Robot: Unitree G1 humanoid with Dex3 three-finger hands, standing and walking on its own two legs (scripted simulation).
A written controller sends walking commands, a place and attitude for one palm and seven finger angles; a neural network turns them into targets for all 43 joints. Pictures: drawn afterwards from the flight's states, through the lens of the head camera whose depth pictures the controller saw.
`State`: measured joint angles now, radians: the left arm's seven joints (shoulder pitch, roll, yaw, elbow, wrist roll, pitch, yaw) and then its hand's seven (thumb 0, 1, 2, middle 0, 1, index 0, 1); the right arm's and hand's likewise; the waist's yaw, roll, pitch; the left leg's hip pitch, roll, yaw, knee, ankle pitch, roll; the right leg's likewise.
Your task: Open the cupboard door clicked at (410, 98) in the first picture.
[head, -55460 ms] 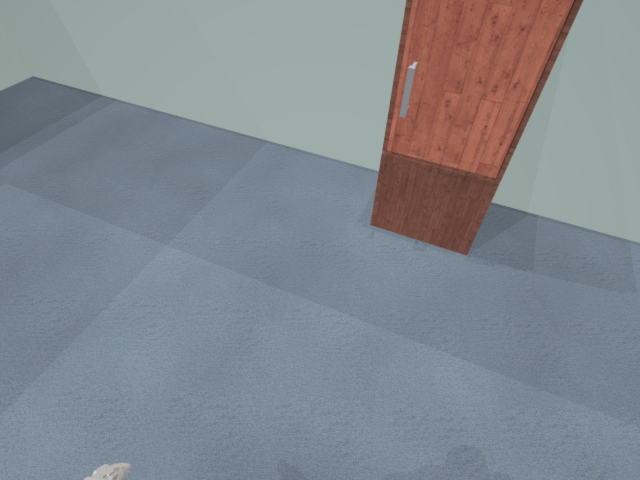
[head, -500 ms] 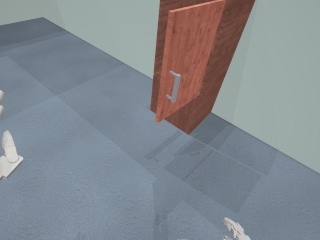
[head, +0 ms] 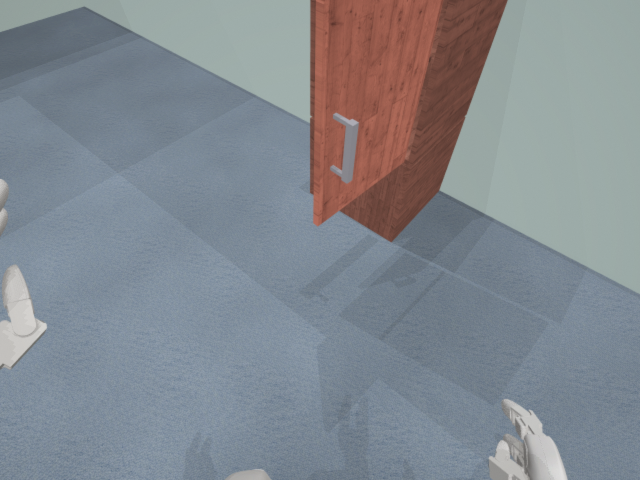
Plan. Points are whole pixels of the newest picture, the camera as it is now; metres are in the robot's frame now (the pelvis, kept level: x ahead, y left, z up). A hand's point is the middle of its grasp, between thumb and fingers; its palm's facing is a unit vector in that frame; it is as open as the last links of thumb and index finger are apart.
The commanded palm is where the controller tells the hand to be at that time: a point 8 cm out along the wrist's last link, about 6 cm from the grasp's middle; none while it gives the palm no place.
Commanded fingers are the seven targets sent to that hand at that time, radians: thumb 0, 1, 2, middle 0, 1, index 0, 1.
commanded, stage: stop stepping back and stand still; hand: left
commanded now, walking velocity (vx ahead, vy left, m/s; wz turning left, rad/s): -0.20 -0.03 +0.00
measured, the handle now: (342, 149) +0.78 -0.01 -0.07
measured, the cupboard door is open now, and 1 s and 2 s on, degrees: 85 85 85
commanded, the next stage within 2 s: let the arm hang, fingers relaxed in 0.50 s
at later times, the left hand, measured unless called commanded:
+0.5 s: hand (72, 302) +0.23 +0.23 +0.18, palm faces +0.41 -0.75 -0.51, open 7.4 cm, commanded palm +0.16 +0.27 +0.20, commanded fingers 0.00 0.90 0.90 -0.20 -0.30 -0.20 -0.30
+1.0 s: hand out of the picture -0.02 +0.18 -0.16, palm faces +0.07 -0.98 -0.17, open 7.0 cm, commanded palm none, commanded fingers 0.00 0.90 0.90 -0.20 -0.30 -0.20 -0.30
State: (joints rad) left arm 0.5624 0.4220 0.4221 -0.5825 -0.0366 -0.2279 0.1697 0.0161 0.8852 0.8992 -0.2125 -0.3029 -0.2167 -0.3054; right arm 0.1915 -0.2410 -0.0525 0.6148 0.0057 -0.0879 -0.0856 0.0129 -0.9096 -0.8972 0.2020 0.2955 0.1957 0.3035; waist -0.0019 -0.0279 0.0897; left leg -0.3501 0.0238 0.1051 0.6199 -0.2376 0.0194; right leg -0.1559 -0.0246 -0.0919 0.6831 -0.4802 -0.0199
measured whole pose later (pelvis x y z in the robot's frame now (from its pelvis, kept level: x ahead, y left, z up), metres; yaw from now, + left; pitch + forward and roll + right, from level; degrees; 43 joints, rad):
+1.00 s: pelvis -0.03 -0.01 +0.02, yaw +3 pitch -1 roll -1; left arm 0.29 0.20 0.01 0.96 0.01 0.04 0.02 -0.01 0.99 0.90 -0.20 -0.30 -0.21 -0.30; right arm 0.25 -0.19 0.03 0.99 -0.03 0.04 0.00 0.01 -0.91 -0.90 0.20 0.30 0.20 0.30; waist 0.00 -0.04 0.08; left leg -0.30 0.00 0.00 0.51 -0.20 0.01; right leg -0.20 0.01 -0.12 0.49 -0.28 -0.04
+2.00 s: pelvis -0.01 +0.02 +0.02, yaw +1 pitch -1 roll +0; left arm 0.28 0.14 0.01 1.17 0.00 -0.01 0.03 0.00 0.91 0.90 -0.20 -0.30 -0.20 -0.30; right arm 0.27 -0.15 0.01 1.15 -0.01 -0.01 -0.03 0.00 -0.91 -0.90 0.20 0.30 0.20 0.30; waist -0.01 0.01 0.05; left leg -0.20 -0.03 0.05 0.38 -0.17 0.04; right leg -0.14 -0.02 -0.06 0.40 -0.25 0.00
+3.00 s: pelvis +0.02 -0.01 +0.03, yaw +1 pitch -1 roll +1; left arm 0.18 0.23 0.01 1.15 0.00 -0.02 0.02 0.00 0.91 0.90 -0.20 -0.30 -0.20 -0.30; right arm 0.16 -0.24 0.01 1.15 -0.01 -0.01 -0.03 0.00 -0.91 -0.90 0.20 0.30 0.20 0.30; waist -0.01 0.01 0.06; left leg -0.13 -0.01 0.03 0.34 -0.19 0.00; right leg -0.05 0.01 -0.08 0.32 -0.26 -0.03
